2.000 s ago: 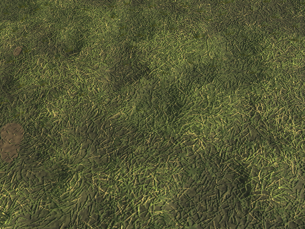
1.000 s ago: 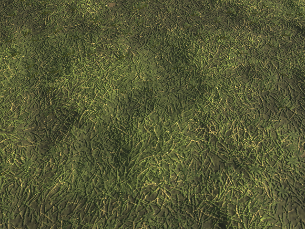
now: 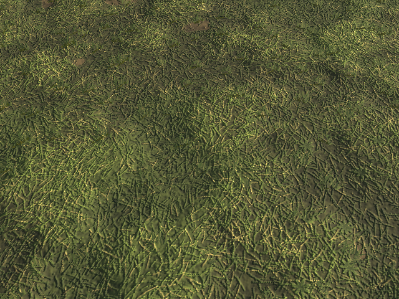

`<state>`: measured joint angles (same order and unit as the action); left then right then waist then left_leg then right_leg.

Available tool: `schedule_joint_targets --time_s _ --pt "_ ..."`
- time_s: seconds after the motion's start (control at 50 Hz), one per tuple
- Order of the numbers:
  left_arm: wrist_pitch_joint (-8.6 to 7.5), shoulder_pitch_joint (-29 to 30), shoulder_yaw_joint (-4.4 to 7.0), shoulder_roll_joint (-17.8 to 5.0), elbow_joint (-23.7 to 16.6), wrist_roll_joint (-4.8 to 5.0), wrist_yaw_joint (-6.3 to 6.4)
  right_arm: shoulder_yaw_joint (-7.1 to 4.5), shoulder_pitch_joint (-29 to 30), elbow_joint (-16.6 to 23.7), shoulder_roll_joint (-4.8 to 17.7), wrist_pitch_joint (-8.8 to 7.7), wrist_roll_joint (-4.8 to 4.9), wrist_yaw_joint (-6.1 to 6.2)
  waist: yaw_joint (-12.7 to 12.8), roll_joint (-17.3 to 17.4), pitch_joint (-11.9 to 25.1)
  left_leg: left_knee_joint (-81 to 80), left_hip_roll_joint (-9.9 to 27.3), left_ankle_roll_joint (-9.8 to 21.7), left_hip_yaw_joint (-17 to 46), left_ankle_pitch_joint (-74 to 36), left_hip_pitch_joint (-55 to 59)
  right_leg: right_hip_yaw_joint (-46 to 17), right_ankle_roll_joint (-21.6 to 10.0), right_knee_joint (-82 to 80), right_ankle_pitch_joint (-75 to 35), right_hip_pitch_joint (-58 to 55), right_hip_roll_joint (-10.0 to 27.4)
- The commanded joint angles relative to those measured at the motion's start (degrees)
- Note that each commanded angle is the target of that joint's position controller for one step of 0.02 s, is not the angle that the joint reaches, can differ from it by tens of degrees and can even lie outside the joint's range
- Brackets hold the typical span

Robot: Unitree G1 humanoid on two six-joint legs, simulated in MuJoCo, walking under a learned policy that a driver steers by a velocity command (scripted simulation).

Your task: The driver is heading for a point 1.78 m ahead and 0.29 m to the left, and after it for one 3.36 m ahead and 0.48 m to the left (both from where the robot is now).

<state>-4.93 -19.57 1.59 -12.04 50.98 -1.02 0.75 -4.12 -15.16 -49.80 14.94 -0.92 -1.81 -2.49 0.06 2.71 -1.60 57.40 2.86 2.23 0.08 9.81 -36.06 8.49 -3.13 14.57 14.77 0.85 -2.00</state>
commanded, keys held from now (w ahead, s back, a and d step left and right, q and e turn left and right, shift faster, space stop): q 0.56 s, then no key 0.32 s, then e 0.12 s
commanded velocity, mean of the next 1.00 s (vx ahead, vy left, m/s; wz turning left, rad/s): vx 0.07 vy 0.00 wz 0.40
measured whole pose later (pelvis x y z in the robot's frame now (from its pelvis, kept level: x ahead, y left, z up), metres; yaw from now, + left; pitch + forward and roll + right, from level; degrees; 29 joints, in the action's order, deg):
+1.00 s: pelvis +0.18 -0.03 +0.00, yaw +23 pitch +0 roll +1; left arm -0.1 -13.4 0.4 -12.6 46.7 -0.9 1.5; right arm -3.1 -11.2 -49.1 15.2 3.3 -0.4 1.0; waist 0.9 1.9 -2.1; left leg 39.1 -3.2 -2.2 4.9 24.3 -15.2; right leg -2.3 -3.1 24.5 13.3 11.0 -2.5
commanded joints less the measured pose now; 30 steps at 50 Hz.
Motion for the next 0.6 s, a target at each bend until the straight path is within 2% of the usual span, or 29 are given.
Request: schedule_joint_targets --time_s 0.02,0.04,0.08,0.12,0.14,0.16,0.18,0.2,0.22,0.24,0.26,0.28,0.3,0.32,0.36,0.4,0.46,0.52,0.6 --pt "-0.76 2.9 0.87 -5.8 -2.5 0.42 0.56 1.03 4.5 5.2 -0.9 -0.6 0.05 -0.78 -0.7 -9.0 -3.9 -11.2 -0.8 -0.7 -4.2 -7.0 2.2 1.3 -3.5 -1.8 -42.7 6.0 12.2" --pt "-0.67 2.1 0.97 -6.3 -2.0 0.5 0.77 1.39 6.3 5.9 -1.3 -0.6 0.04 -1.04 -0.1 -9.2 -3.6 -15.6 -1.5 -0.2 -5.4 -9.0 4.8 2.1 -3.4 -0.9 -43.4 6.1 12.0" --pt "-0.39 0.8 1.46 -8.1 -1.0 0.64 1.24 1.38 6.0 6.5 -0.4 -0.46 -0.32 -1.21 -0.3 -9.1 -1.6 -19.6 -3.1 1.2 -7.1 -9.0 8.9 2.4 -3.0 3.1 -48.2 3.5 13.4" --pt "0.15 1.5 2.1 -9.7 -0.9 0.79 1.88 0.77 1.7 5.8 1.6 -0.45 -0.79 -0.87 -2.3 -8.9 1.4 -20.9 -5.3 3.6 -7.6 -5.3 13.8 2.6 -2.4 11.3 -56.3 1.2 14.6" --pt "0.6 2.0 2.34 -10.3 -1.2 0.73 2.05 0.27 -1.9 5.1 2.8 -0.71 -1.02 -0.58 -3.8 -8.3 3.6 -22.5 -6.4 5.0 -7.1 -4.2 17.7 2.5 -2.2 18.2 -56.2 1.0 14.8" --pt "1.08 2.9 2.5 -10.7 -1.6 0.88 1.95 -0.43 -7.3 3.5 4.3 -1.32 -1.43 -0.1 -6.3 -6.4 6.6 -27.7 -7.5 6.6 -6.1 -7.7 24.4 2.8 -1.3 28.7 -49.4 2.8 13.6" --pt "1.22 1.5 2.53 -10.4 -2.4 0.97 1.52 -1.61 -10.8 3.1 8.4 -1.99 -1.66 0.83 -7.9 -0.2 10.1 -31.0 -1.5 9.3 1.1 -25.3 33.3 4.0 1.0 45.3 -28.9 10.0 9.5" --pt "1.87 -5.8 1.33 -3.6 -4.0 0.29 0.94 -2.83 -7.9 4.5 14.4 -1.82 -0.83 1.47 -0.7 10.3 15.4 -21.3 15.5 17.1 20.9 -68.7 47.5 1.3 3.6 65.5 25.5 27.1 0.3" --pt "2.94 -5.5 1.59 -6.8 -4.5 0.12 0.83 -3.55 -10.5 5.6 15.2 -0.83 2.5 1.63 -4.5 6.1 25.8 -28.6 19.4 24.2 31.4 -57.4 50.2 -9.6 4.0 71.2 22.3 31.0 -1.1" --pt "3.41 -1.7 1.65 -7.7 -4.9 -0.12 0.84 -3.07 -4.7 7.1 12.3 0.3 2.61 2.34 -3.4 1.1 18.5 -33.4 17.5 22.8 28.6 -37.5 42.8 -11.1 3.9 70.3 16.9 33.8 2.0" --pt "3.51 2.4 1.72 -8.1 -5.7 -0.42 0.83 -1.88 -0.2 7.8 8.5 1.08 2.47 2.72 -2.3 -1.7 9.6 -37.0 14.2 19.8 24.9 -26.7 33.5 -10.7 4.0 65.5 12.9 34.6 3.9" --pt "3.92 4.1 1.85 -8.3 -6.1 -0.95 0.96 -1.21 1.6 7.6 6.5 1.46 2.13 2.86 -0.7 -3.0 5.1 -38.9 10.9 17.0 22.3 -23.2 27.5 -10.9 4.3 60.9 11.2 33.3 5.0" --pt "4.95 3.0 1.84 -8.1 -6.1 -1.36 0.97 -1.04 2.5 7.7 5.8 1.63 2.08 3.01 0.5 -2.1 3.9 -40.2 8.5 15.2 19.3 -20.9 22.9 -10.9 4.6 57.1 9.8 30.0 5.5" --pt "5.97 1.9 1.72 -7.4 -5.7 -1.5 0.98 -1.02 2.8 7.7 6.0 1.53 1.54 2.86 1.1 -1.7 4.4 -40.6 6.9 13.9 17.5 -20.6 20.1 -10.3 4.8 55.2 8.7 27.1 4.8" --pt "6.83 1.1 1.54 -6.3 -5.9 -1.12 0.95 -1.58 2.7 7.7 7.7 1.04 1.01 2.41 1.6 -1.4 6.1 -40.4 5.1 12.7 16.5 -20.1 19.0 -10.2 5.1 51.9 7.3 25.5 4.1" --pt "7.23 2.8 1.66 -6.4 -6.6 -0.99 1.04 -2.0 2.7 8.0 8.7 1.14 0.93 2.32 1.0 -0.2 6.4 -41.2 4.2 11.7 17.6 -12.5 19.1 -10.7 5.5 48.4 5.9 26.8 4.0" --pt "7.74 7.1 2.03 -7.4 -8.2 -0.91 1.26 -2.31 2.0 8.3 9.0 2.02 0.9 2.52 -0.8 2.1 5.4 -43.2 3.3 10.3 21.5 3.9 20.2 -11.7 6.3 43.6 4.7 29.7 3.8" --pt "7.69 9.9 2.17 -7.9 -9.4 -0.56 1.43 -2.64 0.7 8.3 9.4 2.63 0.73 2.66 -2.1 3.1 4.2 -43.9 3.5 9.9 25.6 10.7 22.1 -12.6 6.5 39.4 5.0 31.1 3.1" --pt "6.96 10.1 1.91 -7.7 -9.7 0.04 1.69 -2.7 0.4 8.3 9.0 2.71 0.32 2.64 -2.5 3.7 4.7 -42.4 3.5 9.9 27.4 7.8 23.9 -12.6 5.2 33.8 7.0 28.1 1.7"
